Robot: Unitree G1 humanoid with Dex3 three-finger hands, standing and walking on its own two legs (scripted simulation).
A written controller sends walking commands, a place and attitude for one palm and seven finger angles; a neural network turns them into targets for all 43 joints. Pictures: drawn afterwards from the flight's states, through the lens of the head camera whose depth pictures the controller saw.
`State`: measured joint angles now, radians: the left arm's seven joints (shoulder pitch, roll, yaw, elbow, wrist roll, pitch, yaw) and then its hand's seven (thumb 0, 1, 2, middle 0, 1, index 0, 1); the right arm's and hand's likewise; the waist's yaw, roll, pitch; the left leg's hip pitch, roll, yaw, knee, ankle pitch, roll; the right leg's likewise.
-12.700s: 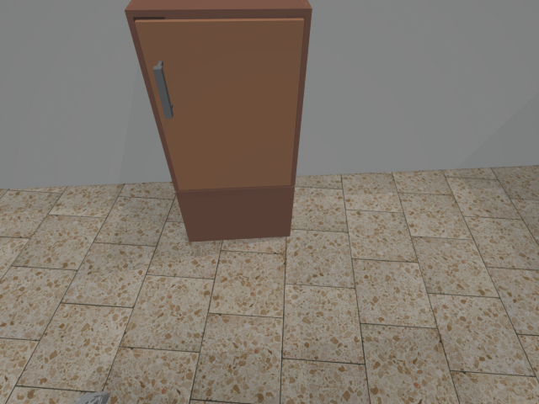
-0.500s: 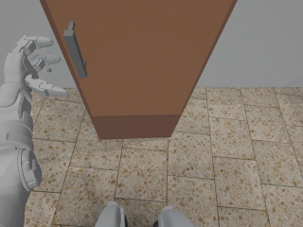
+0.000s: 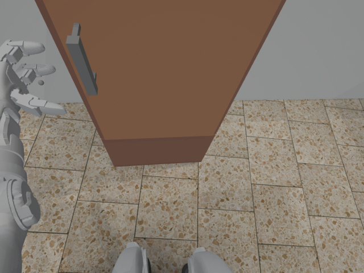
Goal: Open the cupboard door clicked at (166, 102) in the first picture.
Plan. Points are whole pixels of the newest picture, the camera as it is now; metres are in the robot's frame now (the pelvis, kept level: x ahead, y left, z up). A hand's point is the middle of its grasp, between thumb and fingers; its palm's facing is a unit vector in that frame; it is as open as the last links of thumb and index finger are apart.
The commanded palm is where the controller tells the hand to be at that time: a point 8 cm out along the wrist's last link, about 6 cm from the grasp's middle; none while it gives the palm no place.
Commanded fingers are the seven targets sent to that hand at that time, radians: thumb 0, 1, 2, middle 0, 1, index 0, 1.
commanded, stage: move the hooked fingers beside the handle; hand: left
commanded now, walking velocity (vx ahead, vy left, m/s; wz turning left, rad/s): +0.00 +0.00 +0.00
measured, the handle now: (85, 62) +0.55 +0.18 +0.08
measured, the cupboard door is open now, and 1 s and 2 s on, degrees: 0 0 0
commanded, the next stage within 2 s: slide the fingers in behind the handle in 0.86 s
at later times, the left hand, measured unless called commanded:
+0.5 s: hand (43, 82) +0.49 +0.25 +0.09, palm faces +0.02 -1.00 +0.00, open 14.0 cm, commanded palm +0.47 +0.28 +0.08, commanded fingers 0.00 -0.50 0.30 -0.30 -1.20 -0.30 -1.20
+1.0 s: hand (47, 82) +0.49 +0.24 +0.08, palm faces +0.06 -1.00 +0.00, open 14.0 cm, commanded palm +0.47 +0.28 +0.08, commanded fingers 0.00 -0.50 0.30 -0.30 -1.20 -0.30 -1.20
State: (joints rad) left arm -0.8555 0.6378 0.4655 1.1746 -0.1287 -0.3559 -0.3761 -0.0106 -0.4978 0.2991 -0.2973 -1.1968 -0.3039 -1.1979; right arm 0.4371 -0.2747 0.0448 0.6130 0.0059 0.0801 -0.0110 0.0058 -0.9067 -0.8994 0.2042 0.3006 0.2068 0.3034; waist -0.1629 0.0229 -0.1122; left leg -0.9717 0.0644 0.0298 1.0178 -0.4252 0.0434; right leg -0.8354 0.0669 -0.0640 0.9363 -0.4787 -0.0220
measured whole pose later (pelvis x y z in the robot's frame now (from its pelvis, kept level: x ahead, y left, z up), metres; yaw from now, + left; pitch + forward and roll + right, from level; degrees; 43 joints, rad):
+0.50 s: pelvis -0.01 +0.02 +0.00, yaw +1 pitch +21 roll -5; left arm -0.93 0.58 0.37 1.22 -0.12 -0.36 -0.32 -0.01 -0.50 0.30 -0.30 -1.20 -0.30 -1.20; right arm 0.40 -0.26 0.05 0.62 0.00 0.09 -0.01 0.00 -0.91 -0.90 0.20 0.30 0.21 0.30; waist -0.16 0.03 -0.11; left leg -0.99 0.04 0.02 1.04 -0.42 0.07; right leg -0.84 0.05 -0.07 0.95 -0.47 0.00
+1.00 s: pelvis -0.01 +0.01 +0.00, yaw +0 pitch +21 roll -5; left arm -0.92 0.61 0.42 1.23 -0.12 -0.37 -0.32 -0.01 -0.50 0.30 -0.30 -1.20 -0.30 -1.20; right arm 0.43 -0.28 0.05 0.62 0.00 0.08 -0.01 0.01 -0.91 -0.90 0.20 0.30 0.21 0.30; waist -0.17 0.03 -0.11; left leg -0.99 0.06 0.02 1.04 -0.42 0.05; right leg -0.85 0.06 -0.07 0.96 -0.47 -0.01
